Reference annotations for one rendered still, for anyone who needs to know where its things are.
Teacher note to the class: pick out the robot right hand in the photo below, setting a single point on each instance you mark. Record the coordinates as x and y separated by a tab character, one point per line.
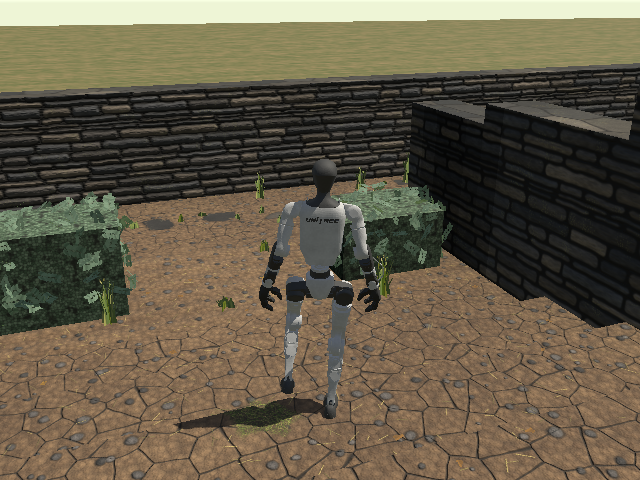
374	296

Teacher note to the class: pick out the left robot foot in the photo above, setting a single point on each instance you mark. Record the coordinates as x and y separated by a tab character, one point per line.
287	386

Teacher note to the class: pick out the right robot forearm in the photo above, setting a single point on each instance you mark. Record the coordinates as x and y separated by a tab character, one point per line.
369	271

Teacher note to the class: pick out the robot left hand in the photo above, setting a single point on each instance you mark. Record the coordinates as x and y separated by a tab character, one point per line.
264	296

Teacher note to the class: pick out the left robot forearm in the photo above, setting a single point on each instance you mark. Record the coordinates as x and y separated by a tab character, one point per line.
272	269

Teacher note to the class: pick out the robot left upper arm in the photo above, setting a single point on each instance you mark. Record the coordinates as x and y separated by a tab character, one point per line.
290	211

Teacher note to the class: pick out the robot right upper arm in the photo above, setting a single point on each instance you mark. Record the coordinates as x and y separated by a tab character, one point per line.
354	214

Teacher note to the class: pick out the robot head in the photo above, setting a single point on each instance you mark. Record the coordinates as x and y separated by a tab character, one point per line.
324	173

